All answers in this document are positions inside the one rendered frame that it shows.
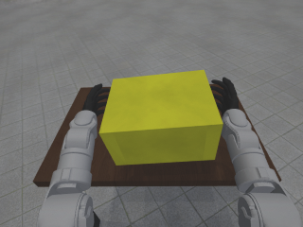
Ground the robot right hand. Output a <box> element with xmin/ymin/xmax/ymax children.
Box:
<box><xmin>210</xmin><ymin>77</ymin><xmax>239</xmax><ymax>116</ymax></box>

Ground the robot left upper arm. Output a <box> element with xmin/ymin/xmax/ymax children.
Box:
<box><xmin>38</xmin><ymin>193</ymin><xmax>95</xmax><ymax>227</ymax></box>

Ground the robot left forearm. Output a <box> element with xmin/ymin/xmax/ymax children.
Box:
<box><xmin>36</xmin><ymin>110</ymin><xmax>98</xmax><ymax>227</ymax></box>

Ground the robot right forearm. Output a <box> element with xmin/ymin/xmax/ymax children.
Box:
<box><xmin>221</xmin><ymin>109</ymin><xmax>302</xmax><ymax>227</ymax></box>

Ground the carton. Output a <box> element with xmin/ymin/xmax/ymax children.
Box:
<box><xmin>98</xmin><ymin>70</ymin><xmax>223</xmax><ymax>166</ymax></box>

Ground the robot left hand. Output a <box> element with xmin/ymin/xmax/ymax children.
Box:
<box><xmin>82</xmin><ymin>84</ymin><xmax>111</xmax><ymax>117</ymax></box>

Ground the table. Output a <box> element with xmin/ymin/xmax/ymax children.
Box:
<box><xmin>33</xmin><ymin>84</ymin><xmax>281</xmax><ymax>227</ymax></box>

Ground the robot right upper arm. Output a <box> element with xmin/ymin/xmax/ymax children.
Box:
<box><xmin>238</xmin><ymin>192</ymin><xmax>301</xmax><ymax>227</ymax></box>

